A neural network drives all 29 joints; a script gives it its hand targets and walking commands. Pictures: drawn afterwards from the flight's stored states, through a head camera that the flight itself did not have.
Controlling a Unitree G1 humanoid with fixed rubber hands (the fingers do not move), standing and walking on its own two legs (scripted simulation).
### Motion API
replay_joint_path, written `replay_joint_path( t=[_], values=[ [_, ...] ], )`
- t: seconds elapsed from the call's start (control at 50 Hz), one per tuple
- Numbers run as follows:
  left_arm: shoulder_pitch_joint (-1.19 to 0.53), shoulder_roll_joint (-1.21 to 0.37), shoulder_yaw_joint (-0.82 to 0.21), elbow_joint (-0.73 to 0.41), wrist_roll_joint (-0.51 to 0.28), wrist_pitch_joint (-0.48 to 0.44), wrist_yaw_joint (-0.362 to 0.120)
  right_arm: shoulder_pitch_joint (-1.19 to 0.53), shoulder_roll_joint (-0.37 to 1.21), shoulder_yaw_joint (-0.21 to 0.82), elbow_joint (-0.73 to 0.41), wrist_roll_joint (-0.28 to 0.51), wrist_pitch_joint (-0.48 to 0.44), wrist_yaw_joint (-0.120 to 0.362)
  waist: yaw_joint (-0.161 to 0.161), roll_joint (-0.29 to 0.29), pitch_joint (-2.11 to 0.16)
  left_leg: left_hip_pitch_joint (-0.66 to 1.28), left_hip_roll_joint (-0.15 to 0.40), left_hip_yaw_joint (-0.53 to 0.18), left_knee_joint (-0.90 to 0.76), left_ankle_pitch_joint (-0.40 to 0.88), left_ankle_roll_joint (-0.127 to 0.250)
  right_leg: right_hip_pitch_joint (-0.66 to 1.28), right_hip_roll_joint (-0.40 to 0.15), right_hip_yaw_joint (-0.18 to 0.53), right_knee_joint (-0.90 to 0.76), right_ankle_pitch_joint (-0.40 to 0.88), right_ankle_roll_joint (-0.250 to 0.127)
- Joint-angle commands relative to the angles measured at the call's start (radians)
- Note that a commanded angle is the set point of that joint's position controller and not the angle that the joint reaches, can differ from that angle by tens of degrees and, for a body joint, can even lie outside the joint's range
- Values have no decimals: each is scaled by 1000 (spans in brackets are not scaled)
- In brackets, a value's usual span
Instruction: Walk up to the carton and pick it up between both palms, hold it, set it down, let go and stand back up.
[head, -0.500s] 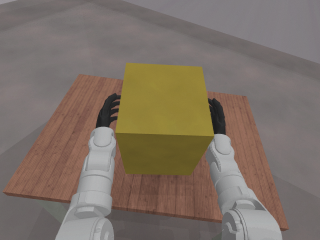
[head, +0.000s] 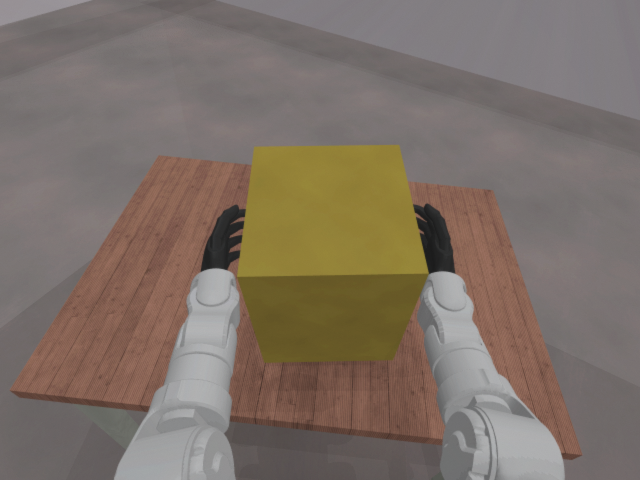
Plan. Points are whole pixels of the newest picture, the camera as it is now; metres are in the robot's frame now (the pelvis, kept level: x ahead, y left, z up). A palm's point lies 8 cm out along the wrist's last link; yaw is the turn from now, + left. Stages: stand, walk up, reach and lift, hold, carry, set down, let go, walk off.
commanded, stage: set down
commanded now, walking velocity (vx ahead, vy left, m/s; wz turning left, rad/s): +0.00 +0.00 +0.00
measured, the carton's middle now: (327, 260) +0.41 -0.03 +0.04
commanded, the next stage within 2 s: none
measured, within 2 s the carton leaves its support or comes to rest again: neither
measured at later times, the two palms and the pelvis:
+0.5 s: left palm (223, 284) +0.38 +0.12 +0.02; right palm (421, 281) +0.38 -0.16 +0.02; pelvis +0.01 +0.00 +0.00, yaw +1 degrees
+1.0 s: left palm (228, 311) +0.36 +0.12 -0.02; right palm (424, 309) +0.36 -0.17 -0.01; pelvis -0.01 +0.00 +0.00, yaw +0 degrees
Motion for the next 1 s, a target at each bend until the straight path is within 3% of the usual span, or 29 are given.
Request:
replay_joint_path(
  t=[0.0, 0.1, 0.18, 0.22, 0.26, 0.3, 0.36, 0.42, 0.46, 0.5, 0.56, 0.6, 0.64, 0.68, 0.74, 0.8, 0.84, 0.9, 0.94, 0.98],
  values=[
    [-528, -446, -194, 14, 56, -27, -144, -529, 436, 148, -41, -173, -23, 127, -17, -14, -269, 155, -43, 187, -60, 196, -9, 41, 49, -116, 27, 322, 24],
    [-583, -553, -367, -118, -6, -135, -75, -564, 488, 172, -116, -183, -155, 129, -26, 96, -708, 282, -18, 150, 78, 585, -86, -73, 82, -140, 65, 482, -8],
    [-533, -580, -411, -104, -6, -222, -30, -556, 504, 204, -120, -199, -233, 117, -5, 107, -856, 342, -1, 133, 157, 850, -118, -138, 99, -142, 65, 575, -24],
    [-470, -550, -364, -35, 20, -232, -35, -525, 496, 217, -83, -200, -231, 109, 13, 67, -740, 295, -6, 141, 143, 815, -107, -96, 91, -132, 60, 607, -23],
    [-413, -513, -299, 55, 50, -215, -61, -481, 491, 225, -29, -202, -205, 98, 20, -3, -549, 193, -25, 158, 89, 651, -77, 8, 71, -116, 63, 657, -8],
    [-374, -483, -246, 129, 68, -183, -97, -440, 485, 231, 19, -203, -170, 85, 7, -73, -364, 106, -42, 169, 22, 467, -40, 112, 49, -103, 66, 684, 12],
    [-343, -449, -190, 168, 75, -137, -147, -419, 479, 252, 22, -191, -124, 72, -7, -134, -219, 39, -55, 176, -35, 297, 4, 190, 25, -88, 73, 663, 41],
    [-388, -452, -204, 128, 59, -137, -164, -435, 494, 259, -12, -189, -126, 73, -16, -104, -294, 15, -59, 178, -35, 269, 10, 186, 20, -86, 97, 673, 48],
    [-447, -473, -254, 70, 40, -173, -144, -447, 503, 241, -31, -200, -162, 79, -31, -47, -439, 26, -52, 168, -7, 325, -12, 155, 29, -99, 120, 701, 38],
    [-524, -512, -326, -2, 15, -236, -104, -483, 521, 220, -55, -222, -219, 89, -29, 29, -674, 69, -38, 159, 39, 450, -51, 92, 45, -113, 131, 706, 16],
    [-589, -586, -447, -82, -26, -334, -32, -536, 538, 197, -96, -239, -302, 100, -23, 143, -1010, 231, -8, 141, 143, 755, -116, -115, 91, -144, 111, 633, -21],
    [-537, -572, -442, -55, -8, -357, -6, -527, 510, 172, -80, -241, -319, 103, -11, 174, -976, 281, 1, 137, 169, 841, -133, -206, 108, -155, 80, 553, -36],
    [-489, -527, -377, 19, 20, -347, -10, -510, 472, 150, -40, -240, -297, 105, 1, 149, -782, 254, -5, 148, 146, 752, -124, -201, 101, -148, 49, 493, -43],
    [-440, -478, -277, 134, 58, -303, -42, -477, 448, 135, 29, -243, -242, 104, 11, 75, -505, 156, -25, 173, 73, 515, -87, -112, 76, -132, 29, 447, -35],
    [-409, -433, -173, 253, 81, -227, -106, -438, 439, 133, 103, -245, -159, 93, -14, -54, -173, 52, -46, 184, -28, 221, -16, 12, 40, -108, 19, 383, -6],
    [-426, -410, -122, 267, 73, -188, -151, -427, 443, 128, 91, -249, -102, 87, -36, -111, -169, 9, -58, 192, -65, 113, 25, 56, 27, -89, 21, 346, 21],
    [-481, -409, -132, 229, 61, -203, -155, -443, 465, 102, 54, -264, -107, 89, -42, -93, -279, -8, -54, 191, -61, 98, 25, 47, 26, -90, 35, 331, 24],
    [-600, -432, -201, 131, 38, -285, -111, -507, 504, 51, -17, -305, -178, 105, -52, -16, -539, -18, -39, 177, -21, 149, -11, -7, 40, -114, 72, 348, 8],
    [-675, -485, -280, 72, 12, -361, -67, -564, 531, 32, -58, -341, -246, 118, -52, 46, -802, 26, -27, 165, 31, 273, -49, -79, 60, -133, 97, 416, -10],
    [-632, -501, -303, 71, 22, -409, -32, -558, 533, 41, -83, -355, -289, 127, -20, 89, -938, 69, -24, 165, 74, 400, -75, -137, 78, -137, 99, 468, -20]
  ],
)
